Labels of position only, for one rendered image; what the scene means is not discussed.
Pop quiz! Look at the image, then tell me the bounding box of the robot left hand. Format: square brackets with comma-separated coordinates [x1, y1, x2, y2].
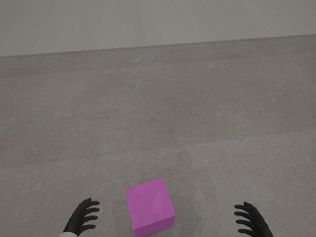
[63, 197, 100, 237]

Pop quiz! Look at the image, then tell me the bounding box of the carton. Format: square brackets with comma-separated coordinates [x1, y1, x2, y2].
[125, 178, 176, 237]

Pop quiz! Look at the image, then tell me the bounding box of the robot right hand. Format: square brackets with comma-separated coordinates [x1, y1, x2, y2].
[234, 201, 274, 237]

